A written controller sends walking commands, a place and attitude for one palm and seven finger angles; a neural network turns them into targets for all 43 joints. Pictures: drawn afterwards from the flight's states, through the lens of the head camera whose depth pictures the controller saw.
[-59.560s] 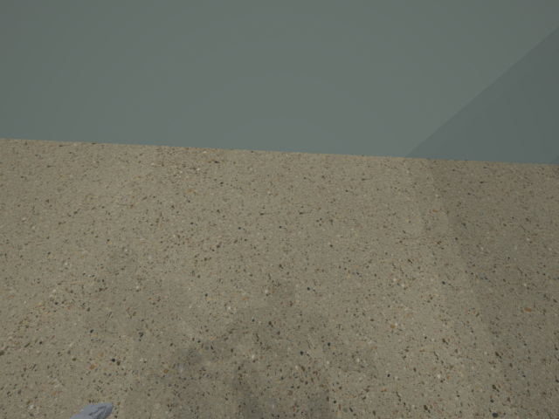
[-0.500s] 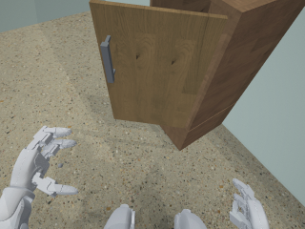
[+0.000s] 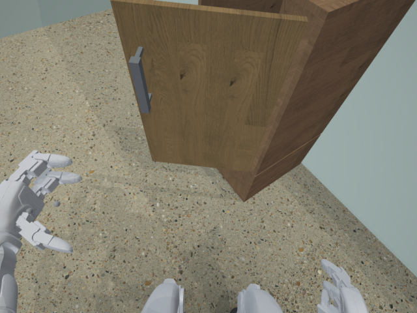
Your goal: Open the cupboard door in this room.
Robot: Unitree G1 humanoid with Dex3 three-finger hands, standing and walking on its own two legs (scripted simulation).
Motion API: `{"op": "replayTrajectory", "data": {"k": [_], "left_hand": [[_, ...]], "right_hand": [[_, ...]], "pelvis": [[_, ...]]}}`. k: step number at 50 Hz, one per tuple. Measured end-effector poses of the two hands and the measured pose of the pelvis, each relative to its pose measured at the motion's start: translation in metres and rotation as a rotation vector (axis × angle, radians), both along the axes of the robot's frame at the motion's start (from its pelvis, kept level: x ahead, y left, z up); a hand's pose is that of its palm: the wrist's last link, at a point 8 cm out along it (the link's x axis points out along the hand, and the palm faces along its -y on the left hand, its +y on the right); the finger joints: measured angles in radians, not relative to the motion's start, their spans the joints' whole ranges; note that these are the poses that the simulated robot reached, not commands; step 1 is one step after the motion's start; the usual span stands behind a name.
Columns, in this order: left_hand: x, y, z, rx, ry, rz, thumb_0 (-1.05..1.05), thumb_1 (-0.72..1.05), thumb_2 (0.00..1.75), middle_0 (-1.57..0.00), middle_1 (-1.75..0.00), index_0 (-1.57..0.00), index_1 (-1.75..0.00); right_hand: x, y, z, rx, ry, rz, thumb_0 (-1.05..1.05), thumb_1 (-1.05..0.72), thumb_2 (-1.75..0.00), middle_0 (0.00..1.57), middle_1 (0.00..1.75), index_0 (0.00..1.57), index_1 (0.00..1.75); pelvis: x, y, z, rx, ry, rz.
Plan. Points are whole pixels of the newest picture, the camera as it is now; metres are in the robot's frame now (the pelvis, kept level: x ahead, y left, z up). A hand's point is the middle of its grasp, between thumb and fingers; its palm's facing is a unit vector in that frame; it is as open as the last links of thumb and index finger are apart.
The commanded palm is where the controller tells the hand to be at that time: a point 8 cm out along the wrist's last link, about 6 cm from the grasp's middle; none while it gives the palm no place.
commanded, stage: raise the hand with hooked fingers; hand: left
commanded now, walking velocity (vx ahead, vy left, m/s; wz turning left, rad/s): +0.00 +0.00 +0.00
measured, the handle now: (143, 81) +0.61 +0.19 +0.03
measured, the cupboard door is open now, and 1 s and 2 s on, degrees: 49 49 49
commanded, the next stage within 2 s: move the hooked fingers beside the handle in 0.38 s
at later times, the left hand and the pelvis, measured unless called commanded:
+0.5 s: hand (63, 208) +0.28 +0.26 +0.05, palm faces -0.05 -1.00 -0.05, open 14.0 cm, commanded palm +0.27 +0.31 +0.05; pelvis +0.00 -0.01 +0.00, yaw +0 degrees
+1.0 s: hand (84, 159) +0.37 +0.26 +0.04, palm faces -0.05 -1.00 -0.05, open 14.0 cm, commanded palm +0.36 +0.31 +0.05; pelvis +0.00 -0.01 -0.01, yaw -1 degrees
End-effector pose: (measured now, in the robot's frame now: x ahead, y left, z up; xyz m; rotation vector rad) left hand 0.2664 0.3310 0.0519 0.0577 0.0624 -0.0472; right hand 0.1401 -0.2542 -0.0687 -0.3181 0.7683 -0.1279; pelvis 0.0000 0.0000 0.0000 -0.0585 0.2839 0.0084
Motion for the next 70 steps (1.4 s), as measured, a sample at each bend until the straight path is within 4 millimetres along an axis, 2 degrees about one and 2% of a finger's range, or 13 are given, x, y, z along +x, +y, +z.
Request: {"op": "replayTrajectory", "data": {"k": [10, 28, 35, 40, 43, 55, 70], "left_hand": [[-0.002, -0.009, -0.003, 0.003, -0.001, -0.003, -0.02, -0.49, 0.3, -0.3, -1.2, -0.3, -1.2], [-0.002, -0.012, -0.003, -0.004, -0.01, 0.0, -0.02, -0.49, 0.3, -0.3, -1.2, -0.3, -1.2], [0.03, -0.017, -0.007, -0.015, -0.018, -0.015, -0.02, -0.5, 0.3, -0.3, -1.2, -0.3, -1.2], [0.057, -0.027, -0.003, -0.015, -0.018, -0.041, -0.02, -0.5, 0.3, -0.3, -1.2, -0.3, -1.2], [0.069, -0.026, -0.004, -0.02, -0.01, -0.023, -0.02, -0.49, 0.3, -0.3, -1.2, -0.3, -1.2], [0.103, -0.016, -0.007, -0.025, -0.017, -0.007, -0.02, -0.49, 0.3, -0.3, -1.2, -0.3, -1.2], [0.152, -0.021, -0.006, -0.033, -0.031, -0.017, -0.02, -0.49, 0.3, -0.3, -1.2, -0.3, -1.2]], "right_hand": [[-0.006, -0.005, 0.003, -0.001, -0.001, -0.012, 0.01, -0.9, -0.9, 0.21, 0.3, 0.2, 0.3], [0.006, 0.0, -0.002, 0.018, -0.027, 0.016, 0.01, -0.9, -0.9, 0.21, 0.3, 0.2, 0.31], [0.001, -0.005, -0.011, -0.005, 0.009, 0.007, 0.01, -0.9, -0.9, 0.21, 0.3, 0.2, 0.31], [-0.011, -0.009, -0.014, -0.001, 0.047, -0.026, 0.01, -0.9, -0.9, 0.21, 0.3, 0.2, 0.31], [-0.021, -0.011, -0.015, 0.002, 0.078, -0.048, 0.01, -0.9, -0.9, 0.21, 0.3, 0.2, 0.3], [-0.063, -0.024, -0.026, -0.024, 0.244, -0.118, 0.01, -0.9, -0.9, 0.21, 0.3, 0.2, 0.3], [-0.09, -0.021, -0.033, -0.036, 0.35, -0.165, 0.0, -0.9, -0.9, 0.21, 0.3, 0.2, 0.3]], "pelvis": [[-0.001, -0.002, 0.001, 0.005, -0.003, -0.005], [-0.003, -0.007, -0.002, 0.005, -0.005, 0.002], [-0.006, -0.008, -0.007, 0.003, 0.009, 0.006], [-0.006, -0.008, -0.006, 0.009, 0.022, -0.005], [-0.004, -0.009, -0.006, 0.013, 0.028, -0.013], [-0.002, -0.009, -0.008, 0.009, 0.059, -0.022], [-0.007, -0.003, -0.015, 0.0, 0.094, -0.031]]}}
